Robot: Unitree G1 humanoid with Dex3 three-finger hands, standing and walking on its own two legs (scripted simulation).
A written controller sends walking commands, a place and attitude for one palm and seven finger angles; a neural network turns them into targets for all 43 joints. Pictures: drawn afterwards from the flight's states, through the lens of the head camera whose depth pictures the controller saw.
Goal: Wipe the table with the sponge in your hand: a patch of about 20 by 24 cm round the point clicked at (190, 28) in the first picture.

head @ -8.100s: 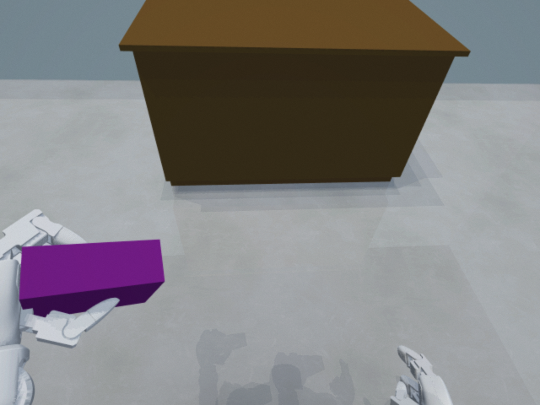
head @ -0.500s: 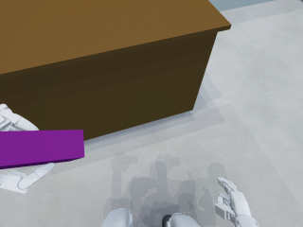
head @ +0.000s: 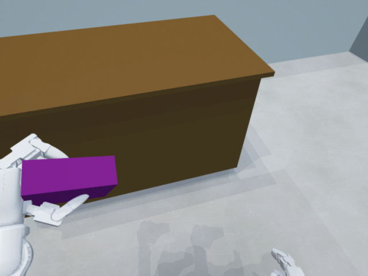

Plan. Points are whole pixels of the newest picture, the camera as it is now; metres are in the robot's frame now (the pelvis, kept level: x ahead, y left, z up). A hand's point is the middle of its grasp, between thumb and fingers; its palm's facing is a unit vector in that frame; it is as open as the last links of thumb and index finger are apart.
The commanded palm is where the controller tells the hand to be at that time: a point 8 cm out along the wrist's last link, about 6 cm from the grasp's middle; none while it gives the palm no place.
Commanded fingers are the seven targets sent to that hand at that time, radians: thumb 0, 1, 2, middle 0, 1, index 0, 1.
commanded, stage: take the last steps up to it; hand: left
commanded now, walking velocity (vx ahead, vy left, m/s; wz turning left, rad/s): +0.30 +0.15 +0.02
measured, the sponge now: (84, 180) +0.24 +0.19 +0.15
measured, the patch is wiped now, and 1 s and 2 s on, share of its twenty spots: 0.00 0.00 0.00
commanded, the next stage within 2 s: come to a stop and stand still in 0.94 s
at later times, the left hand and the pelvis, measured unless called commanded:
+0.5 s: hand (46, 144) +0.30 +0.27 +0.18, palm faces +0.36 -0.80 -0.49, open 9.5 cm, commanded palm +0.24 +0.33 +0.19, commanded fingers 0.00 0.10 1.30 -1.20 -1.60 -1.20 -1.60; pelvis +0.07 +0.05 -0.01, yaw -1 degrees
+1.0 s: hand (28, 104) +0.41 +0.37 +0.18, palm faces +0.35 -0.82 -0.46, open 9.5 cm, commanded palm +0.34 +0.41 +0.19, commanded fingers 0.00 0.10 1.30 -1.20 -1.60 -1.20 -1.60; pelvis +0.17 +0.13 +0.00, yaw -2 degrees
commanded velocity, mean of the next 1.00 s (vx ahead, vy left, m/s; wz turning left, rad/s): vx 0.24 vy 0.15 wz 0.01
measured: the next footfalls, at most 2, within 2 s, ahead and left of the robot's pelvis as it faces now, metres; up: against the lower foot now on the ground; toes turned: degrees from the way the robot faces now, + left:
left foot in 0.24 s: +0.10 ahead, +0.18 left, +0.00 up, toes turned +7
right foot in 0.48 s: +0.13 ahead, -0.03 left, +0.00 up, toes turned -10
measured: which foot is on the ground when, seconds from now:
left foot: up 0.00-0.22, down 0.24-0.50, up 0.52-0.86, down 0.88-1.00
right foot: down 0.00-0.24, up 0.26-0.46, down 0.48-0.88, up 0.90-1.00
